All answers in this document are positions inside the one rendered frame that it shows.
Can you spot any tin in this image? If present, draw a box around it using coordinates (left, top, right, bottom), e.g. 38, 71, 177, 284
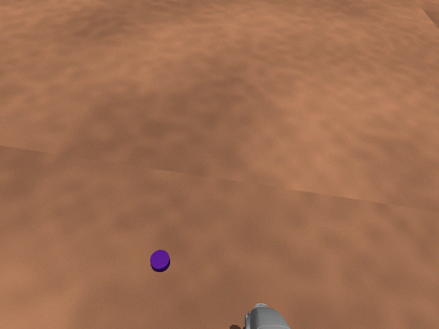
150, 250, 170, 272

